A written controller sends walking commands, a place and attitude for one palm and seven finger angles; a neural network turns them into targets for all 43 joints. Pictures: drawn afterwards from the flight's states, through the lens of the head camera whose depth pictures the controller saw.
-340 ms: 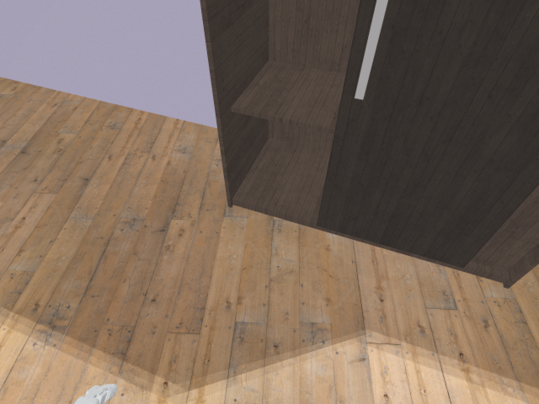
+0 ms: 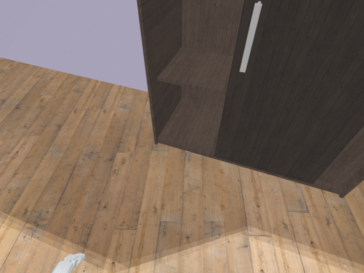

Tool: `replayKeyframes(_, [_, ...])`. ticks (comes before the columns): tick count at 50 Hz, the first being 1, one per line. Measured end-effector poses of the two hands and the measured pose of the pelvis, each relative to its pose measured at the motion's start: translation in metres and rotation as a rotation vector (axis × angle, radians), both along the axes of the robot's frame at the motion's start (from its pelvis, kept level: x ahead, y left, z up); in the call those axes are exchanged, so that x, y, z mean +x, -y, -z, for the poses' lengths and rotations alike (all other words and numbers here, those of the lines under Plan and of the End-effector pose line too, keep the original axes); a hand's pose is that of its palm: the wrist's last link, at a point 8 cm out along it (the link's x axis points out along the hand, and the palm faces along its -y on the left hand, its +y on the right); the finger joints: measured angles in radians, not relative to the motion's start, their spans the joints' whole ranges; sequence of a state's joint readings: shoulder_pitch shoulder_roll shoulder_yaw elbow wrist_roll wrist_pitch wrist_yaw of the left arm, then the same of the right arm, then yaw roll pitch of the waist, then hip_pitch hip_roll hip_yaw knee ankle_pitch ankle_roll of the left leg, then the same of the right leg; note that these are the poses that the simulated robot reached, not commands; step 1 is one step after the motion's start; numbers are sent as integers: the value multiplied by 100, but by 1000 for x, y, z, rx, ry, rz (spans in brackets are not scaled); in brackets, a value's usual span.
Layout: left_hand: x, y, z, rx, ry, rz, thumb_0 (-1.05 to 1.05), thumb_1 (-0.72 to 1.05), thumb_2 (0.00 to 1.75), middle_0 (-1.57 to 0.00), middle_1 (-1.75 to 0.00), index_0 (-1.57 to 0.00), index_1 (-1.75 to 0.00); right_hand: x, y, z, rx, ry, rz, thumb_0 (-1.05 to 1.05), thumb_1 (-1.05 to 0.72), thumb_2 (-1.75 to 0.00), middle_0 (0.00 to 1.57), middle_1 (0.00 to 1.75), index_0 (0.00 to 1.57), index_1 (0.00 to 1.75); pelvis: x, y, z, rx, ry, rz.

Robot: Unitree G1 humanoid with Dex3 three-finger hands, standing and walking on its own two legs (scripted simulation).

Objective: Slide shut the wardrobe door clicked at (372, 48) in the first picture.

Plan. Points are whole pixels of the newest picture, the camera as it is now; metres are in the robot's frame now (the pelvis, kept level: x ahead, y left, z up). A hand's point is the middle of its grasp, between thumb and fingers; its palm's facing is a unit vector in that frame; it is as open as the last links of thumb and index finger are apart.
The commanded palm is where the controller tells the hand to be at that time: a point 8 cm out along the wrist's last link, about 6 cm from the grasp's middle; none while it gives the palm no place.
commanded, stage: stand and wait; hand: right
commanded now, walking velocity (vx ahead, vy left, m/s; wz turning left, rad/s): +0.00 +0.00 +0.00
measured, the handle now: (250, 39) +0.93 -0.22 +0.10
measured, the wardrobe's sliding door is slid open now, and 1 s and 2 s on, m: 0.43 0.43 0.43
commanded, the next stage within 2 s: look at it before walking up in 0.64 s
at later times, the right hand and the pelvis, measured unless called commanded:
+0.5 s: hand out of the picture +0.05 -0.23 -0.15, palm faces -0.03 +0.94 -0.34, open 7.4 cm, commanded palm none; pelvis -0.02 +0.02 +0.01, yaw +0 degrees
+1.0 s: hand out of the picture +0.05 -0.22 -0.15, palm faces -0.04 +0.94 -0.33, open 7.4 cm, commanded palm none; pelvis -0.03 +0.02 +0.01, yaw +0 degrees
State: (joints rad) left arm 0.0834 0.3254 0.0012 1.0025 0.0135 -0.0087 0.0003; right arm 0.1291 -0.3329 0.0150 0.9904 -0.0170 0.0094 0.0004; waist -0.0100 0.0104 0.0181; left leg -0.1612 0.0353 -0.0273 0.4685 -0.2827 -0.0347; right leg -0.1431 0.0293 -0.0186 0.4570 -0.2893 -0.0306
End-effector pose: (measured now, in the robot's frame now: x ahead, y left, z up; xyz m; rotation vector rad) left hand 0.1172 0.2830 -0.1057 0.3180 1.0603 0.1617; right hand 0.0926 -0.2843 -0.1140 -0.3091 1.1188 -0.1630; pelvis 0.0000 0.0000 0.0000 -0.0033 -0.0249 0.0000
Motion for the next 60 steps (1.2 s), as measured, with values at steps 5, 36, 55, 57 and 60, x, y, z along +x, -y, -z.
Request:
replayKeyframes(5, [-19, -9, 3, 3, -47, -19, 0, 91, 89, -20, -30, -20, -30, -17, -2, 1, -4, -39, 13, 1, -91, -90, 21, 30, 20, 30, -4, -5, -1, 0, 5, 0])
replayKeyframes(36, [-82, -30, 11, -12, -150, -69, 0, 91, 89, -20, -30, -20, -30, -48, -19, -2, -10, -72, 12, 1, -91, -90, 21, 30, 20, 30, -29, -23, -6, 0, 11, -7])
replayKeyframes(55, [-80, -30, 10, -5, -163, -69, 0, 91, 89, -20, -30, -20, -30, -52, -17, 0, -9, -101, 19, 1, -91, -90, 21, 30, 20, 30, -25, -22, -7, 1, 3, -9])
replayKeyframes(57, [-77, -30, 10, -5, -158, -68, 0, 91, 89, -20, -30, -20, -30, -51, -16, 0, -10, -100, 20, 1, -91, -90, 21, 30, 20, 30, -24, -22, -7, 1, 4, -10])
replayKeyframes(60, [-74, -29, 9, -5, -149, -66, 0, 91, 89, -20, -30, -20, -30, -49, -15, -1, -12, -96, 20, 1, -91, -90, 21, 30, 20, 30, -23, -22, -7, 1, 5, -10])
